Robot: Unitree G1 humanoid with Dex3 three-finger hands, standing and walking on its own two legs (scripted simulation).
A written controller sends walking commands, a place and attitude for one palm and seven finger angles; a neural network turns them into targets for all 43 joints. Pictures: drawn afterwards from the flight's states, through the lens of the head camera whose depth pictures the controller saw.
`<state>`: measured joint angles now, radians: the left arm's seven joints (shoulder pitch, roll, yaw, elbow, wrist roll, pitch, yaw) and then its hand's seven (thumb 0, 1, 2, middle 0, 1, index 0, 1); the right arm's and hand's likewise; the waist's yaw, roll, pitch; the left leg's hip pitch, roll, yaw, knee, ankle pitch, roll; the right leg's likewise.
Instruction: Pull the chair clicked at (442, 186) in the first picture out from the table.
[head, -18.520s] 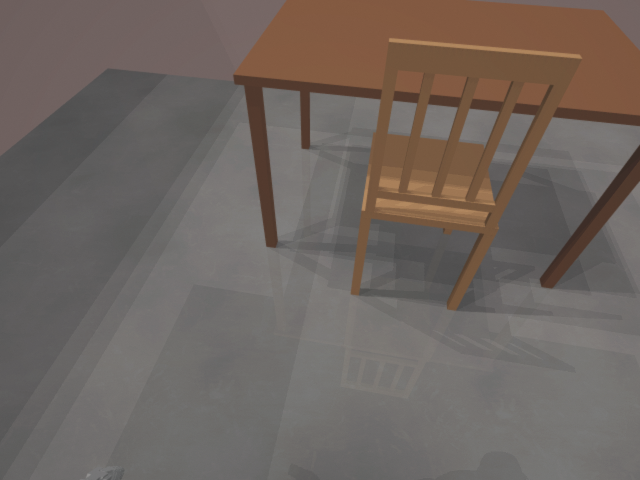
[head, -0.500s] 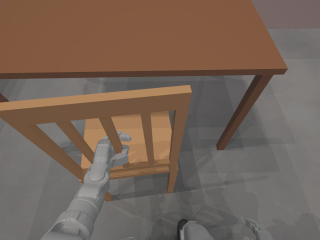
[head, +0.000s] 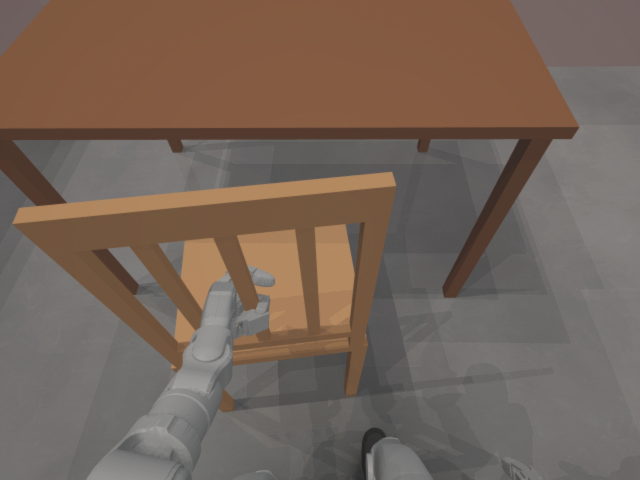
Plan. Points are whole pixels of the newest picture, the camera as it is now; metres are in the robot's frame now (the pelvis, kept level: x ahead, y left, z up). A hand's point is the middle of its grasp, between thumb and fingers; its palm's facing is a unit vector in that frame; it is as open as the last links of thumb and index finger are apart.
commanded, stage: step backward, pulling the chair out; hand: left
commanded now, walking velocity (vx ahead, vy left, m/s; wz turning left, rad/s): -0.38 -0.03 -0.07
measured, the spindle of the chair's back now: (248, 296) +0.37 +0.11 -0.05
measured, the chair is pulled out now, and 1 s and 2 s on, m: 0.18 0.26 0.48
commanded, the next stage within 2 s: none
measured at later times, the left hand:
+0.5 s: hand (257, 337) +0.31 +0.09 -0.06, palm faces -0.10 -0.98 -0.15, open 5.3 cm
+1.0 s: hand (255, 371) +0.26 +0.09 -0.05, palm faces -0.12 -0.98 -0.15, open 5.3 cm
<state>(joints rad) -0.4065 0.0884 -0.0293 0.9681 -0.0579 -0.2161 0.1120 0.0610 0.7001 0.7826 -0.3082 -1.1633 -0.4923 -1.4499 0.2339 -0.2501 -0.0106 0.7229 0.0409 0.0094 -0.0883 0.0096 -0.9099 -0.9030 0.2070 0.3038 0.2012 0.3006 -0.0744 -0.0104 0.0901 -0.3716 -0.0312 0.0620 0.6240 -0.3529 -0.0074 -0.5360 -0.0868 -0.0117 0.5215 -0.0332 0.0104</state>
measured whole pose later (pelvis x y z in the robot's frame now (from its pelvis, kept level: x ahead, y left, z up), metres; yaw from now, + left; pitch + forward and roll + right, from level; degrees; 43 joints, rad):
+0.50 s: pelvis -0.03 +0.01 +0.00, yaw -3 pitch +2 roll +1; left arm -0.35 0.11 -0.04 0.89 -0.04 -0.19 0.11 0.05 0.70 0.77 -0.30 -1.18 -0.49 -1.45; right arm 0.21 -0.26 -0.02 0.68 0.03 0.04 -0.11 0.01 -0.91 -0.90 0.21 0.30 0.20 0.30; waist -0.07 0.00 0.10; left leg -0.39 0.02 0.11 0.59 -0.21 0.02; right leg -0.49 -0.06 -0.01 0.56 -0.12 0.01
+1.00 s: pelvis -0.09 +0.01 +0.01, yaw -3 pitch +3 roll +1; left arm -0.35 0.12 -0.03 0.82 -0.04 -0.15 0.11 0.05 0.70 0.76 -0.27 -1.18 -0.49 -1.45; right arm 0.18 -0.28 -0.03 0.70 0.02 0.03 -0.12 0.01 -0.91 -0.90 0.21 0.30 0.20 0.30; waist -0.08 0.00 0.12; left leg -0.29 0.02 -0.01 0.54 -0.30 -0.04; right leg -0.46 -0.07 -0.04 0.54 -0.13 0.02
